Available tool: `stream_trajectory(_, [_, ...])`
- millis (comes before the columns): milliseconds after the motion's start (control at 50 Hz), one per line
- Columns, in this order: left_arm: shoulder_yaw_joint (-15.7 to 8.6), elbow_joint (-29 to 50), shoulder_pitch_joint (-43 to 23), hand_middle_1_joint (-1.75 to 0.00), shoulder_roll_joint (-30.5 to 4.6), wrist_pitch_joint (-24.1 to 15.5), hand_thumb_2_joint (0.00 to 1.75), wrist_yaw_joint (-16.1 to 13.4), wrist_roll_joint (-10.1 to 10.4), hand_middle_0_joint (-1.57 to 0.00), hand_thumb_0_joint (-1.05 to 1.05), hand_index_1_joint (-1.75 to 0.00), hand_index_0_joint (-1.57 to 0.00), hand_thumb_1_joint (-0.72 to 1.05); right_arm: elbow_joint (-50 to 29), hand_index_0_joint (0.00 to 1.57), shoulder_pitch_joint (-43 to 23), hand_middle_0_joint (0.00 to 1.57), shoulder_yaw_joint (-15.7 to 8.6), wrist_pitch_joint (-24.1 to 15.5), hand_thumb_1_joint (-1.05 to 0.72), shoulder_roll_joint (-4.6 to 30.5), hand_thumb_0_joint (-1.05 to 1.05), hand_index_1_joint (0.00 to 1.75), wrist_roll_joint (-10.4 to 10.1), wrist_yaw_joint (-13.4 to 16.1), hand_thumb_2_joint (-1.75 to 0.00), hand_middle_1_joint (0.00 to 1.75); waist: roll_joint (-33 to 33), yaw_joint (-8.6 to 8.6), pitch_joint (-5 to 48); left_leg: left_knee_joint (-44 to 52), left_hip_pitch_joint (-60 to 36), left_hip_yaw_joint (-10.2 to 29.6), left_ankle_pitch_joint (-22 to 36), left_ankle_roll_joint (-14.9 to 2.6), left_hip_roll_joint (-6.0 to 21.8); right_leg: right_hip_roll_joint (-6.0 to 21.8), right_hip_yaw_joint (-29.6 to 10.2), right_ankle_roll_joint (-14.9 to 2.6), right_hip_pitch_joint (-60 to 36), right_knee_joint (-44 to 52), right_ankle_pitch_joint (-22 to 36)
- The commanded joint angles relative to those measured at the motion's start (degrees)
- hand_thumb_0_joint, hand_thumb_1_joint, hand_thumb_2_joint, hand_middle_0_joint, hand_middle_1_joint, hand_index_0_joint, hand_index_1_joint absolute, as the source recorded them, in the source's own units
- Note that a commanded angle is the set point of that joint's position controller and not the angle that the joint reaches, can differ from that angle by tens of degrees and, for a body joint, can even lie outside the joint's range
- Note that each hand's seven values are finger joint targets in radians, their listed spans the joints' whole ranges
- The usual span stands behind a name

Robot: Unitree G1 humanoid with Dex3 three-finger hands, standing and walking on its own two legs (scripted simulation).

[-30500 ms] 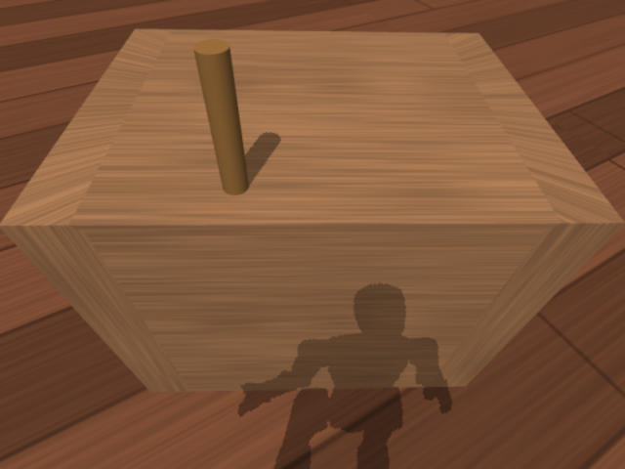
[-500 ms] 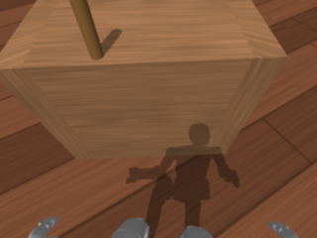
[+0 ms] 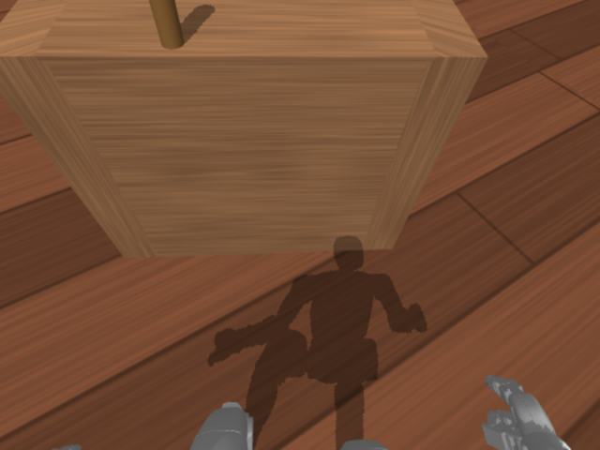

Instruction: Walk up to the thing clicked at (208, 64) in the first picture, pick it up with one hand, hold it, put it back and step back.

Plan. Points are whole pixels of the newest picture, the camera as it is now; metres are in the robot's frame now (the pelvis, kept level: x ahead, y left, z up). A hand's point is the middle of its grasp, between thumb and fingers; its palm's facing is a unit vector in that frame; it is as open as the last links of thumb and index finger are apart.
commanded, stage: step back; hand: left
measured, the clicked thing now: out of the picture +0.82 +0.27 +0.17
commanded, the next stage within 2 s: stand in 1.78 s
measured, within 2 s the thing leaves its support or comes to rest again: neither
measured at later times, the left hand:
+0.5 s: hand out of the picture -0.07 +0.26 -0.13, palm faces +0.09 -0.92 -0.39, open 7.4 cm
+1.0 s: hand out of the picture -0.25 +0.24 -0.13, palm faces +0.10 -0.90 -0.43, open 7.4 cm
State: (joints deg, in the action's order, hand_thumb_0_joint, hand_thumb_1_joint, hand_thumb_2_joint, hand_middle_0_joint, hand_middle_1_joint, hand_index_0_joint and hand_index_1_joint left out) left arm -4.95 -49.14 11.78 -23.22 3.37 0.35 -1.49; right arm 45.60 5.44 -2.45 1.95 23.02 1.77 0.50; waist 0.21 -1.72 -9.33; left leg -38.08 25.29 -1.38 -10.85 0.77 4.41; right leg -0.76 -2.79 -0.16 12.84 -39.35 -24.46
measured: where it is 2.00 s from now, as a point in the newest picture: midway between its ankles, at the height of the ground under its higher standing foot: outside the picture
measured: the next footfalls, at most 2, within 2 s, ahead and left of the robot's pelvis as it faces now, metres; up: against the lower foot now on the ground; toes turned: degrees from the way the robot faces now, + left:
left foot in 0.34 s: -0.10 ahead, +0.10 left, +0.00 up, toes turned +5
right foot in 0.66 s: -0.19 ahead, -0.17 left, +0.00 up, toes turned +5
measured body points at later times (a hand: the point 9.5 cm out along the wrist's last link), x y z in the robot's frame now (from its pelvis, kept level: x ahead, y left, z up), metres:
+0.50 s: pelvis -0.17 -0.02 +0.01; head -0.12 -0.01 +0.46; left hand -0.07 +0.31 -0.11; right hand -0.05 -0.32 -0.11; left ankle -0.14 +0.10 -0.71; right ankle -0.17 -0.16 -0.64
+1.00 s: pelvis -0.27 -0.05 +0.01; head -0.24 -0.06 +0.46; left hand -0.25 +0.28 -0.10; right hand -0.17 -0.36 -0.12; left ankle -0.27 +0.07 -0.72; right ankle -0.26 -0.17 -0.71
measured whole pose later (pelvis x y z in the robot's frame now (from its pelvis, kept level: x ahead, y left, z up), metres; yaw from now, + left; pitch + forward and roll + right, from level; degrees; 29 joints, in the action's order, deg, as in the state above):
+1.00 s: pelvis -0.27 -0.05 +0.01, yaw +6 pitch -3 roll +2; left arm -3.5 -54.1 13.0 -23.1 0.2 0.3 -2.2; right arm 57.5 12.4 -3.5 0.7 21.9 2.2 -0.8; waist 1.1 -2.1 -5.5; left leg -34.0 14.1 0.5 -17.3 -0.4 -3.1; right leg 3.9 0.2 -0.4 15.2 -40.2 -22.6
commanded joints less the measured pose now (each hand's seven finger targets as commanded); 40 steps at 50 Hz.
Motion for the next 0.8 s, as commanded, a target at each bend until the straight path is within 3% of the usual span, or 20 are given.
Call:
stream_trajectory(0, [-5.6,3.8,5.2,-0.30,-18.7,-1.9,0.90,-0.2,-1.0,-0.20,0.00,-0.30,-0.20,0.90,-5.6,0.20,-0.7,0.20,-2.9,-0.2,-0.90,8.5,0.00,0.30,-1.4,1.2,-0.90,0.30,13.1,-1.18,8.7,-10.6,10.1,5.0,-19.5,-1.26,-9.6,18.0,-24.6,-10.02,-1.0,21.8,3.8])
stream_trajectory(20, [-5.7,5.6,1.5,-0.30,-21.6,-1.9,0.90,-0.4,-1.4,-0.20,0.00,-0.30,-0.20,0.90,-4.9,0.20,-2.7,0.20,-3.9,0.1,-0.90,11.0,0.00,0.30,-1.0,2.1,-0.90,0.30,15.1,-3.28,5.3,-24.6,5.0,9.8,-24.9,0.06,-8.6,26.5,-32.3,-17.77,13.8,25.5,3.5])
stream_trajectory(40, [-4.7,6.6,-1.6,-0.30,-18.6,-2.2,0.90,-0.8,-1.0,-0.20,0.00,-0.30,-0.20,0.90,-3.8,0.20,-1.6,0.20,-4.2,0.1,-0.90,12.2,0.00,0.30,-1.2,2.0,-0.90,0.30,10.2,-1.16,3.1,-29.9,3.2,12.8,-21.5,-0.08,-8.3,24.1,-26.4,-16.91,17.0,24.4,5.1])
stream_trajectory(60, [-3.6,7.3,-6.4,-0.30,-15.3,-2.4,0.90,-1.2,-0.8,-0.20,0.00,-0.30,-0.20,0.90,-2.1,0.20,1.7,0.20,-3.9,-0.1,-0.90,11.9,0.00,0.30,-1.8,1.9,-0.90,0.30,6.0,2.10,3.6,-31.5,3.6,13.2,-17.7,-0.51,-10.0,18.0,-16.3,-13.69,12.9,18.8,16.0])
stream_trajectory(100, [-3.6,7.9,-8.1,-0.30,-13.2,-2.5,0.90,-1.6,-1.3,-0.20,0.00,-0.30,-0.20,0.90,-0.8,0.20,5.5,0.20,-3.3,-0.7,-0.90,10.6,0.00,0.30,-2.0,1.8,-0.90,0.30,8.6,3.26,6.9,-31.8,1.8,9.8,-15.9,-0.23,-10.3,13.8,-8.1,-11.37,8.2,13.9,25.2])
stream_trajectory(220, [-3.1,7.8,-1.6,-0.30,-13.0,-1.7,0.90,-2.5,-0.9,-0.20,0.00,-0.30,-0.20,0.90,-1.4,0.20,4.3,0.20,-2.7,-1.2,-0.90,9.2,0.00,0.30,-0.6,1.5,-0.90,0.30,11.7,-1.13,10.2,-8.2,1.0,4.0,-19.7,-0.19,-6.1,16.2,-9.2,-11.49,-7.2,9.0,36.3])
stream_trajectory(280, [-2.5,8.4,-4.2,-0.30,-12.9,-0.5,0.90,-2.0,0.3,-0.20,0.00,-0.30,-0.20,0.90,1.8,0.20,10.6,0.20,-3.2,-1.8,-0.90,9.1,0.00,0.30,-0.5,1.1,-0.90,0.30,9.4,1.42,14.0,14.3,-10.2,-0.7,-3.5,-1.30,-6.6,13.7,-6.7,-8.41,-5.6,1.4,33.5])
stream_trajectory(300, [-1.5,8.8,-3.1,-0.30,-10.5,-0.2,0.90,-1.9,0.3,-0.20,0.00,-0.30,-0.20,0.90,1.8,0.20,10.1,0.20,-3.9,-1.9,-0.90,10.8,0.00,0.30,0.0,1.4,-0.90,0.30,5.9,0.88,14.4,16.4,-15.2,6.2,2.5,-2.77,-2.2,11.7,-6.1,-5.72,1.1,-1.6,26.3])
stream_trajectory(320, [-0.8,8.9,-1.3,-0.30,-7.8,-0.1,0.90,-1.6,0.6,-0.20,0.00,-0.30,-0.20,0.90,1.3,0.20,8.7,0.20,-5.1,-1.9,-0.90,16.0,0.00,0.30,0.8,1.4,-0.90,0.30,-7.2,-0.23,14.2,17.2,-20.2,23.6,12.8,-8.05,10.6,3.6,-0.8,-2.13,13.4,-11.5,8.7])
stream_trajectory(340, [-2.0,9.8,-6.4,-0.30,-10.3,0.0,0.90,-2.3,0.8,-0.20,0.00,-0.30,-0.20,0.90,-0.2,0.20,6.5,0.20,-5.8,-1.7,-0.90,22.0,0.00,0.30,0.0,0.9,-0.90,0.30,-12.7,3.15,13.3,17.5,-10.6,31.4,21.0,-17.53,19.7,-1.8,-0.7,-0.52,12.2,-22.0,-13.8])
stream_trajectory(360, [-2.5,8.8,-7.4,-0.30,-11.4,0.3,0.90,-2.6,0.2,-0.20,0.00,-0.30,-0.20,0.90,-0.2,0.20,5.3,0.20,-5.9,-2.0,-0.90,20.5,0.00,0.30,0.1,1.1,-0.90,0.30,-8.9,3.00,11.4,17.2,-6.6,31.5,20.7,-19.15,20.0,-2.2,-6.4,-0.56,10.9,-29.9,-13.2])
stream_trajectory(420, [-2.4,5.8,-2.7,-0.30,-10.6,0.5,0.90,-1.9,1.2,-0.20,0.00,-0.30,-0.20,0.90,-0.9,0.20,-0.2,0.20,-3.6,-2.0,-0.90,14.4,0.00,0.30,0.4,1.9,-0.90,0.30,-4.2,-1.12,9.4,13.5,-6.9,15.4,21.8,-14.25,11.8,-3.9,-7.4,-0.89,12.1,-35.6,-5.7])
stream_trajectory(540, [-1.7,4.8,-1.8,-0.30,-9.1,-1.6,0.90,-0.5,0.2,-0.20,0.00,-0.30,-0.20,0.90,-0.2,0.20,3.9,0.20,-4.1,-1.6,-0.90,13.8,0.00,0.30,0.6,1.3,-0.90,0.30,-10.5,2.47,12.8,12.4,-18.2,13.9,5.6,-13.62,9.8,-0.1,-0.2,0.58,9.3,-6.6,-6.1])
stream_trajectory(600, [-1.9,-0.8,5.4,-0.30,-8.5,-3.0,0.90,-0.6,-0.2,-0.20,0.00,-0.30,-0.20,0.90,0.0,0.20,1.4,0.20,-4.3,-0.1,-0.90,15.3,0.00,0.30,0.3,0.7,-0.90,0.30,-10.3,-0.75,14.6,8.2,-11.5,10.3,-3.3,-10.52,7.8,-1.4,5.0,-1.95,-4.2,16.5,3.2])
stream_trajectory(620, [-2.8,-1.9,5.4,-0.30,-11.0,-3.5,0.90,-0.9,-1.0,-0.20,0.00,-0.30,-0.20,0.90,0.1,0.20,2.3,0.20,-3.3,0.1,-0.90,11.8,0.00,0.30,0.2,0.5,-0.90,0.30,-3.8,-0.14,12.7,1.8,-2.4,7.9,-7.9,-7.09,4.1,1.0,-2.5,-3.00,-8.9,18.6,3.6])
stream_trajectory(640, [-4.1,-1.0,5.4,-0.30,-15.6,-4.0,0.90,-1.0,-1.6,-0.20,0.00,-0.30,-0.20,0.90,-1.3,0.20,2.9,0.20,-2.0,-0.3,-0.90,7.7,0.00,0.30,-0.1,0.4,-0.90,0.30,9.7,-0.27,9.9,-8.3,11.4,4.1,-18.2,-2.70,-4.8,12.7,-22.1,-6.14,-10.4,22.1,-3.9])
stream_trajectory(660, [-4.9,1.2,1.3,-0.30,-20.7,-4.0,0.90,-1.3,-1.6,-0.20,0.00,-0.30,-0.20,0.90,-2.3,0.20,-2.7,0.20,-2.9,-0.4,-0.90,9.1,0.00,0.30,-0.2,1.3,-0.90,0.30,11.0,-3.71,8.0,-13.9,5.6,11.2,-23.5,-0.65,-5.6,24.5,-31.7,-15.18,6.7,24.8,-7.4])
stream_trajectory(680, [-4.5,1.9,-2.4,-0.30,-19.7,-4.2,0.90,-1.3,-1.3,-0.20,0.00,-0.30,-0.20,0.90,-1.3,0.20,-3.0,0.20,-3.7,-0.4,-0.90,11.7,0.00,0.30,-0.5,1.1,-0.90,0.30,7.6,-1.99,3.7,-19.8,2.5,13.7,-20.6,-0.18,-4.2,24.3,-30.0,-15.92,13.6,25.3,-9.9])
stream_trajectory(720, [-2.8,2.0,-6.7,-0.30,-14.3,-5.0,0.90,-1.6,-1.0,-0.20,0.00,-0.30,-0.20,0.90,1.9,0.20,0.9,0.20,-3.0,-1.2,-0.90,10.3,0.00,0.30,-1.2,0.9,-0.90,0.30,3.4,1.76,3.2,-21.0,4.6,11.1,-13.5,-0.44,-7.2,14.8,-14.0,-10.63,5.8,17.8,11.4])
stream_trajectory(780, [-3.0,1.3,-3.1,-0.30,-14.1,-5.6,0.90,-1.1,-1.2,-0.20,0.00,-0.30,-0.20,0.90,3.4,0.20,2.8,0.20,-2.8,-1.7,-0.90,10.2,0.00,0.30,-0.5,0.4,-0.90,0.30,7.4,0.08,5.9,-15.9,0.8,7.3,-14.2,0.35,-6.0,13.1,-11.0,-9.66,2.6,17.2,6.8])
